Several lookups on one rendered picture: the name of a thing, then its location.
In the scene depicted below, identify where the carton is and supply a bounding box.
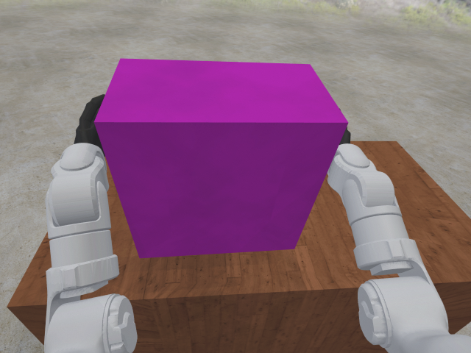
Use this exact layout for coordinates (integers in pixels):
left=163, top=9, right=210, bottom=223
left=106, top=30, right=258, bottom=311
left=94, top=58, right=348, bottom=258

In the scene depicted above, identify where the left robot hand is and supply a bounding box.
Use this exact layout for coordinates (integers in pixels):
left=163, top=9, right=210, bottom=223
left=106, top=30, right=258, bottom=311
left=74, top=94, right=105, bottom=156

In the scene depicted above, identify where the right robot upper arm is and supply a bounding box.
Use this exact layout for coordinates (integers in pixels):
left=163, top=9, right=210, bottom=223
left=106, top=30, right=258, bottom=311
left=358, top=276, right=471, bottom=353

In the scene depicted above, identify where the pedestal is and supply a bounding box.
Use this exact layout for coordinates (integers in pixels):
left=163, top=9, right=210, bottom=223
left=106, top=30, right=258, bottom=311
left=7, top=141, right=471, bottom=353

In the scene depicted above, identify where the right robot hand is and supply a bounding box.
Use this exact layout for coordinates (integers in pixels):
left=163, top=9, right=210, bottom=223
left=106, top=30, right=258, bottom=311
left=339, top=108, right=350, bottom=145

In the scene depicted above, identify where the left robot upper arm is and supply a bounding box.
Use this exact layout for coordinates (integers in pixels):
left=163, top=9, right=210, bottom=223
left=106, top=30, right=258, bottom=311
left=46, top=293, right=138, bottom=353

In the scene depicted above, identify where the robot right forearm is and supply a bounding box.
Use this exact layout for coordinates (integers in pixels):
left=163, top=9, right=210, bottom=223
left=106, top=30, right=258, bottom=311
left=327, top=143, right=449, bottom=330

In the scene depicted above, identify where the robot left forearm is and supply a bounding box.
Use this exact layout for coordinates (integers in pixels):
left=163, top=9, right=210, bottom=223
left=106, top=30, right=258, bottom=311
left=44, top=143, right=119, bottom=353

